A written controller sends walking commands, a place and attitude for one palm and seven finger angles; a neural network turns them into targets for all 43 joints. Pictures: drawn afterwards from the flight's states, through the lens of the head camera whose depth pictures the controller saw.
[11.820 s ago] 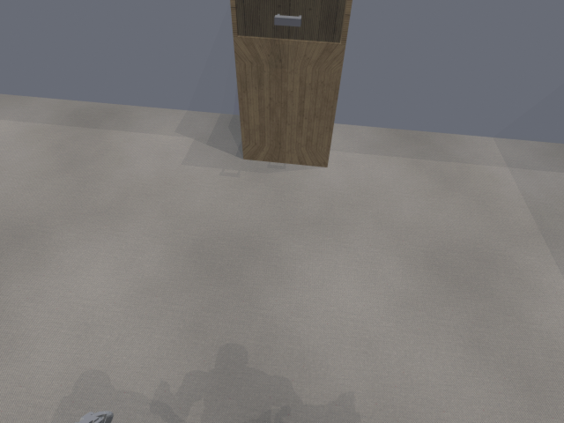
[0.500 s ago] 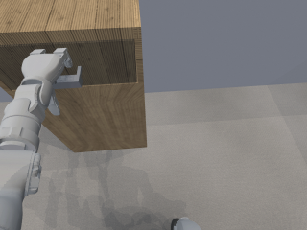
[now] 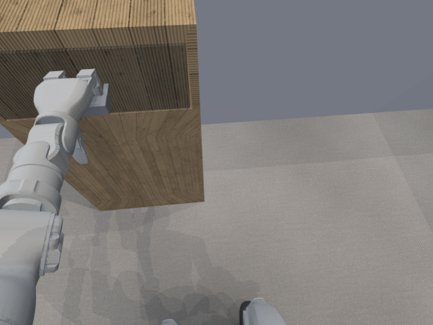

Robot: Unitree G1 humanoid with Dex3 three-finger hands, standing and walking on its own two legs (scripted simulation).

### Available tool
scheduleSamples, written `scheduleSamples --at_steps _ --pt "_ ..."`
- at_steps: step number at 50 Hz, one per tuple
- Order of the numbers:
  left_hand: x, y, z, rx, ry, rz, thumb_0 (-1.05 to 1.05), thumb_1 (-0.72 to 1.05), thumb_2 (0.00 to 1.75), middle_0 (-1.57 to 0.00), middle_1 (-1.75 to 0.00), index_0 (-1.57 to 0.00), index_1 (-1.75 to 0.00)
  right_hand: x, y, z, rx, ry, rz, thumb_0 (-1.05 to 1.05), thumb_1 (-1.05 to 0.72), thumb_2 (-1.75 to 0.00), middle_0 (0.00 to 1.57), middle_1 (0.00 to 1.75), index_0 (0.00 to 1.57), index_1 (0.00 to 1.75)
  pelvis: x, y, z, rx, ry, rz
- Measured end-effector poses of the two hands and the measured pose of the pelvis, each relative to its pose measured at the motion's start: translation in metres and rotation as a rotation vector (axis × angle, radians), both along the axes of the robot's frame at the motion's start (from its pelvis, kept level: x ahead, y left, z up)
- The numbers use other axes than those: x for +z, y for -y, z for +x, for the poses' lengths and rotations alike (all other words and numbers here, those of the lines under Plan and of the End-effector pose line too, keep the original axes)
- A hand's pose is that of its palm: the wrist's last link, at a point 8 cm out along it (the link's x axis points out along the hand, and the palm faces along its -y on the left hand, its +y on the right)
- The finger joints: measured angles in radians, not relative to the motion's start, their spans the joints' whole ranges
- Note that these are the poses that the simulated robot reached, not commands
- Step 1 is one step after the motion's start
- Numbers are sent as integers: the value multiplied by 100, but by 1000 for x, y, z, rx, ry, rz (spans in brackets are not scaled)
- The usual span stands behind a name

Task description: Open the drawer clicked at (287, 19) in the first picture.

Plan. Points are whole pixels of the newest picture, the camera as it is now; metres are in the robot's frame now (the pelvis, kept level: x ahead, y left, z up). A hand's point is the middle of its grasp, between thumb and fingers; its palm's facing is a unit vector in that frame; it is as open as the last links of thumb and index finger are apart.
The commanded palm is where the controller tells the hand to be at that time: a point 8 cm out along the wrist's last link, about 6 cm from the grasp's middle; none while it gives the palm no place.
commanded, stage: lower the fingers behind the handle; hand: left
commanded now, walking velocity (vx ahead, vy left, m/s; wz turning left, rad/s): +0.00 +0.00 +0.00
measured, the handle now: (83, 98) +0.57 +0.24 +0.03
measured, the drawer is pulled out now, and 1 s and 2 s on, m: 0.00 0.00 0.00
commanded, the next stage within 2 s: close the thumb around the handle in 0.82 s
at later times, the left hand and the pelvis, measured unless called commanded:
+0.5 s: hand (80, 120) +0.51 +0.24 +0.03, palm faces -0.05 +0.01 -1.00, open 13.7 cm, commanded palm +0.49 +0.25 +0.06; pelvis -0.02 +0.00 -0.01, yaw +0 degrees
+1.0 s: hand (80, 121) +0.51 +0.24 +0.03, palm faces -0.05 +0.01 -1.00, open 13.7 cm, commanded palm +0.49 +0.25 +0.06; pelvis -0.02 +0.00 -0.02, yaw +0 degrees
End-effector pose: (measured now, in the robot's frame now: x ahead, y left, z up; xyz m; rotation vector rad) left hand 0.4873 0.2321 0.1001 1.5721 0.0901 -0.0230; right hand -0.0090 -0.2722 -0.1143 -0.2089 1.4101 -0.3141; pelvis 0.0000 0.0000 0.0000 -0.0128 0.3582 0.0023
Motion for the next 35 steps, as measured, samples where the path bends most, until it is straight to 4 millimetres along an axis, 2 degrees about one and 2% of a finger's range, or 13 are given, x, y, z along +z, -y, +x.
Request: scheduleSamples --at_steps 13,35 --pt "-11 -3 -1 12 13 2 0 -49 30 -29 -120 -32 -121 -4 4 -9 7 -22 -12 0 -90 -90 20 30 20 30 -7 0 -5 3 -20 -1" --pt "-12 -2 1 17 8 11 0 -49 30 -28 -124 -32 -123 -12 5 -29 3 -15 -27 0 -90 -90 20 30 20 30 -19 1 -24 -2 -44 2"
